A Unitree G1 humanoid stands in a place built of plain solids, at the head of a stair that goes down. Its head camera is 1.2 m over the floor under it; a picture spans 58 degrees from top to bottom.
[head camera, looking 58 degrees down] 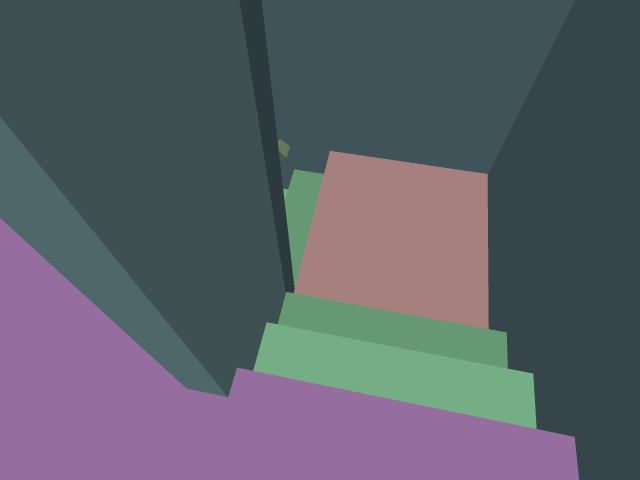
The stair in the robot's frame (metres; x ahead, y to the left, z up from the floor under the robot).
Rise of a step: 0.21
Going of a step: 0.22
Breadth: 0.89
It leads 10 degrees to the right of straight ahead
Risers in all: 3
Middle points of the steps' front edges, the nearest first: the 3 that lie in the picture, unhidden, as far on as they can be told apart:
0.24 -0.22 0.00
0.46 -0.25 -0.21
0.68 -0.30 -0.42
